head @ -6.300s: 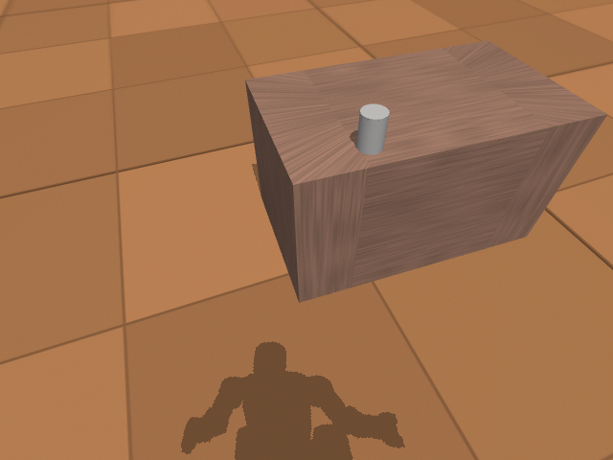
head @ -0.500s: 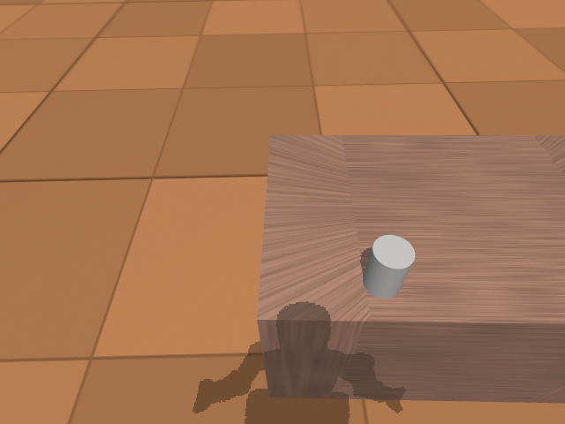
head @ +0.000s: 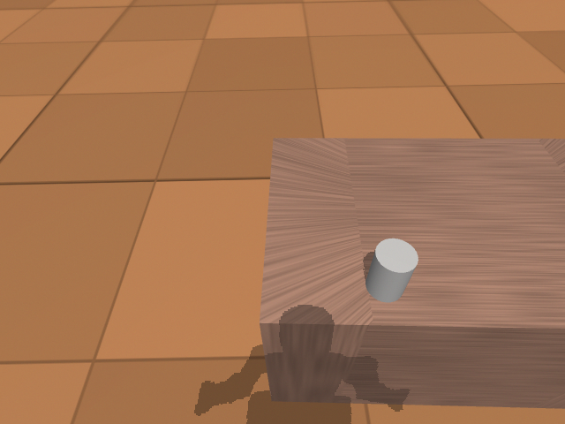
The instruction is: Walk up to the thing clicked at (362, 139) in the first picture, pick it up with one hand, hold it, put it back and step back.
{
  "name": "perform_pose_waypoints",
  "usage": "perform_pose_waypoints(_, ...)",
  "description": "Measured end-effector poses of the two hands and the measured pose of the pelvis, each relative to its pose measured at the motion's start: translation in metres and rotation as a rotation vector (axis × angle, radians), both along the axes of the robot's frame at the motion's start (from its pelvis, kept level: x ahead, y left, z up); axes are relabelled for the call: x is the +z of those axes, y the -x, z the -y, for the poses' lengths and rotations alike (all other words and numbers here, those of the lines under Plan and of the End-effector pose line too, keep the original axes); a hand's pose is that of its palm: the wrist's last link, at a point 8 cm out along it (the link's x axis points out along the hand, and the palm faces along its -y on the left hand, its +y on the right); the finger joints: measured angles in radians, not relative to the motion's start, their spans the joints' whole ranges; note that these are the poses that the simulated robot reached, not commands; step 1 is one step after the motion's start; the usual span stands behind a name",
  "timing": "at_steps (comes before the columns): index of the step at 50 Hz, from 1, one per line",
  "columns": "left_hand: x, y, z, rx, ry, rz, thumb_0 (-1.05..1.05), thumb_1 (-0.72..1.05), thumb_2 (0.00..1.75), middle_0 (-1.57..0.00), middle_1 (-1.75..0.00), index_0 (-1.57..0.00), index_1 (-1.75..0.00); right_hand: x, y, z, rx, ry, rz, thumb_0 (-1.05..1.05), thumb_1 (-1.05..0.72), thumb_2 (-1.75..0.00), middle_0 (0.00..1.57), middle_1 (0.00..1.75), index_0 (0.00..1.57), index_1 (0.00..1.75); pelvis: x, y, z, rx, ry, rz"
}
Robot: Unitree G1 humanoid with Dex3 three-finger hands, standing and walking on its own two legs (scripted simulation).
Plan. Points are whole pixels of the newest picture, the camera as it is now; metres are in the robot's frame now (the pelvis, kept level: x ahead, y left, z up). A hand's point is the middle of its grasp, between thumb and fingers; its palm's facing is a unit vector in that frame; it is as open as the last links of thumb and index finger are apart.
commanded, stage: stand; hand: right
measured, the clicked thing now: (390, 271) +0.43 -0.19 -0.12
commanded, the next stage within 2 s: go down in 0.46 s
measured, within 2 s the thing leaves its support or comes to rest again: neither
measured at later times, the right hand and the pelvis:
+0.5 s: hand out of the picture +0.06 -0.25 -0.16, palm faces -0.02 +0.94 -0.34, open 7.4 cm; pelvis -0.01 +0.00 +0.00, yaw +0 degrees
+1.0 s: hand out of the picture +0.14 -0.26 -0.15, palm faces +0.05 +0.95 -0.32, open 14.9 cm; pelvis -0.01 +0.00 -0.02, yaw -2 degrees
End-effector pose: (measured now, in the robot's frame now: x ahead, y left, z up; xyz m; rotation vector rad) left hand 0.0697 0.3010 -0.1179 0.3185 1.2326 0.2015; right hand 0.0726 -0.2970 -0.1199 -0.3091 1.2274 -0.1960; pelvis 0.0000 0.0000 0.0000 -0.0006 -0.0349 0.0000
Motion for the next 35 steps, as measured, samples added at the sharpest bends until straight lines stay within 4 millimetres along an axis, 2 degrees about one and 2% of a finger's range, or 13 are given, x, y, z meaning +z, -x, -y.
perform_pose_waypoints(22,-0.002,0.017,-0.001,0.008,0.003,-0.030,0.00,0.90,0.90,-0.21,-0.30,-0.21,-0.30,-0.001,0.019,0.001,-0.007,0.001,-0.030,0.01,-0.90,-0.89,0.20,0.30,0.20,0.30,0.000,0.006,0.000,-0.001,0.000,0.001)
perform_pose_waypoints(29,-0.002,0.016,-0.001,0.008,0.002,-0.030,0.00,0.90,0.90,-0.21,-0.30,-0.20,-0.30,-0.002,0.020,0.001,-0.008,0.001,-0.036,0.01,-0.90,-0.89,0.20,0.30,0.20,0.30,0.000,0.006,0.000,0.000,-0.001,0.000)
perform_pose_waypoints(31,-0.001,0.006,0.002,0.024,0.007,0.042,0.01,0.88,0.88,-0.19,-0.28,-0.19,-0.28,-0.001,0.010,-0.001,-0.020,-0.002,0.017,0.01,-0.88,-0.87,0.18,0.28,0.18,0.28,-0.002,0.009,0.000,-0.003,-0.002,-0.010)
perform_pose_waypoints(35,0.001,-0.035,0.010,0.027,0.026,0.226,0.01,0.76,0.76,-0.12,-0.19,-0.12,-0.19,0.002,-0.024,-0.010,-0.035,-0.017,0.135,0.01,-0.76,-0.75,0.12,0.20,0.13,0.20,-0.008,0.019,0.001,-0.013,-0.004,-0.029)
